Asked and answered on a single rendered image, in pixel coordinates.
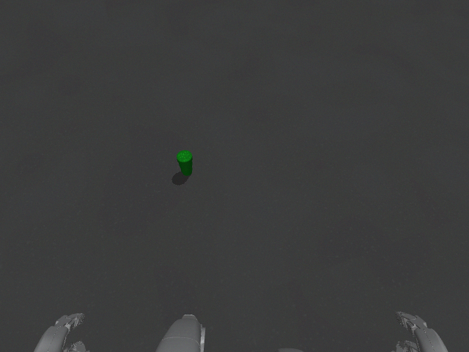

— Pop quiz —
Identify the right robot hand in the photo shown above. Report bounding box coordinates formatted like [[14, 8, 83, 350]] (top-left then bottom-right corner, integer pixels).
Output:
[[392, 312, 448, 352]]

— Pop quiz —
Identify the left robot hand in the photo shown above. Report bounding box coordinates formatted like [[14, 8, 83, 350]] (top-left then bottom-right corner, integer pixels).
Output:
[[34, 313, 90, 352]]

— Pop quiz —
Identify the cup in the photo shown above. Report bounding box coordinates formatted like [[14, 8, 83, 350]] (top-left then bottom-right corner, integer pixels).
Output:
[[177, 150, 193, 176]]

